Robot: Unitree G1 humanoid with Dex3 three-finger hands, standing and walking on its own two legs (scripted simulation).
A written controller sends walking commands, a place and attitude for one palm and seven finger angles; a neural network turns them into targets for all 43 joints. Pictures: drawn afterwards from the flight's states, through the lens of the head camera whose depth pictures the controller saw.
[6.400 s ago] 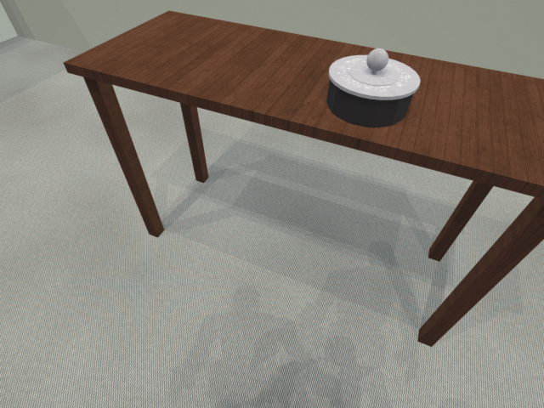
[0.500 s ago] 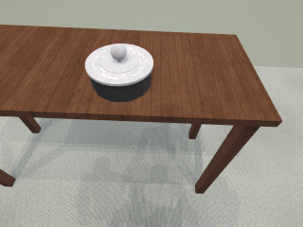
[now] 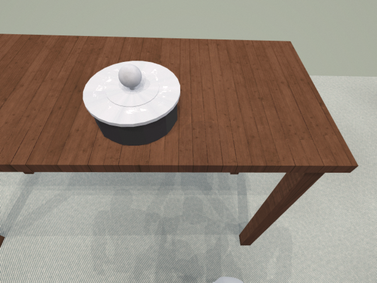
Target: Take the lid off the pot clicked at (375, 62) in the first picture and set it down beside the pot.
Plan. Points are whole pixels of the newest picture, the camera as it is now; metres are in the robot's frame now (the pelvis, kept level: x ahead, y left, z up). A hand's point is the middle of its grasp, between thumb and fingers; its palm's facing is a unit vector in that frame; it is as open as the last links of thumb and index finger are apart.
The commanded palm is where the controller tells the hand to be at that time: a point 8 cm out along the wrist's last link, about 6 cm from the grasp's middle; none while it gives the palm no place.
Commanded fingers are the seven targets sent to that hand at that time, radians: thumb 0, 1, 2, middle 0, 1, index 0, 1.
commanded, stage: come to a stop and stand still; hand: left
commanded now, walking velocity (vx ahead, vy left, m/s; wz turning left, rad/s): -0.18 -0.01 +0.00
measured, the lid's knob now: (130, 76) +0.48 +0.14 +0.17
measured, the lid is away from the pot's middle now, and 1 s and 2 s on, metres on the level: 0.00 0.00 0.00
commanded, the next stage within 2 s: look again from close up in 2.00 s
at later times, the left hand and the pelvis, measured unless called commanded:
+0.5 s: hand out of the picture +0.06 +0.21 -0.18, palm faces +0.06 -0.96 -0.26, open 7.3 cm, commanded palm none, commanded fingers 0.00 0.90 0.90 -0.20 -0.30 -0.20 -0.30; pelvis +0.00 +0.01 -0.01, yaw +2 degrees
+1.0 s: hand out of the picture -0.02 +0.25 -0.16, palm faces +0.04 -0.98 -0.20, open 7.4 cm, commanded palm none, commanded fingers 0.00 0.90 0.90 -0.20 -0.30 -0.20 -0.30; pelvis -0.03 +0.07 +0.00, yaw +0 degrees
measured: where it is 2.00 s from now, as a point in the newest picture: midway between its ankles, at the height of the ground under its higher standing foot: outside the picture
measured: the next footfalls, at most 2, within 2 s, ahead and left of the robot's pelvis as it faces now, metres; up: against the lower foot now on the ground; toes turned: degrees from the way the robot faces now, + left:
right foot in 0.12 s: +0.12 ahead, -0.15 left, +0.00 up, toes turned -3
left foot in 0.52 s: +0.04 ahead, +0.14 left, +0.00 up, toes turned +3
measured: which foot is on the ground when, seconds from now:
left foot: down 0.00-0.14, up 0.16-0.50, down 0.52-1.00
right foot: up 0.00-0.10, down 0.12-0.50, up 0.52-0.70, down 0.72-1.00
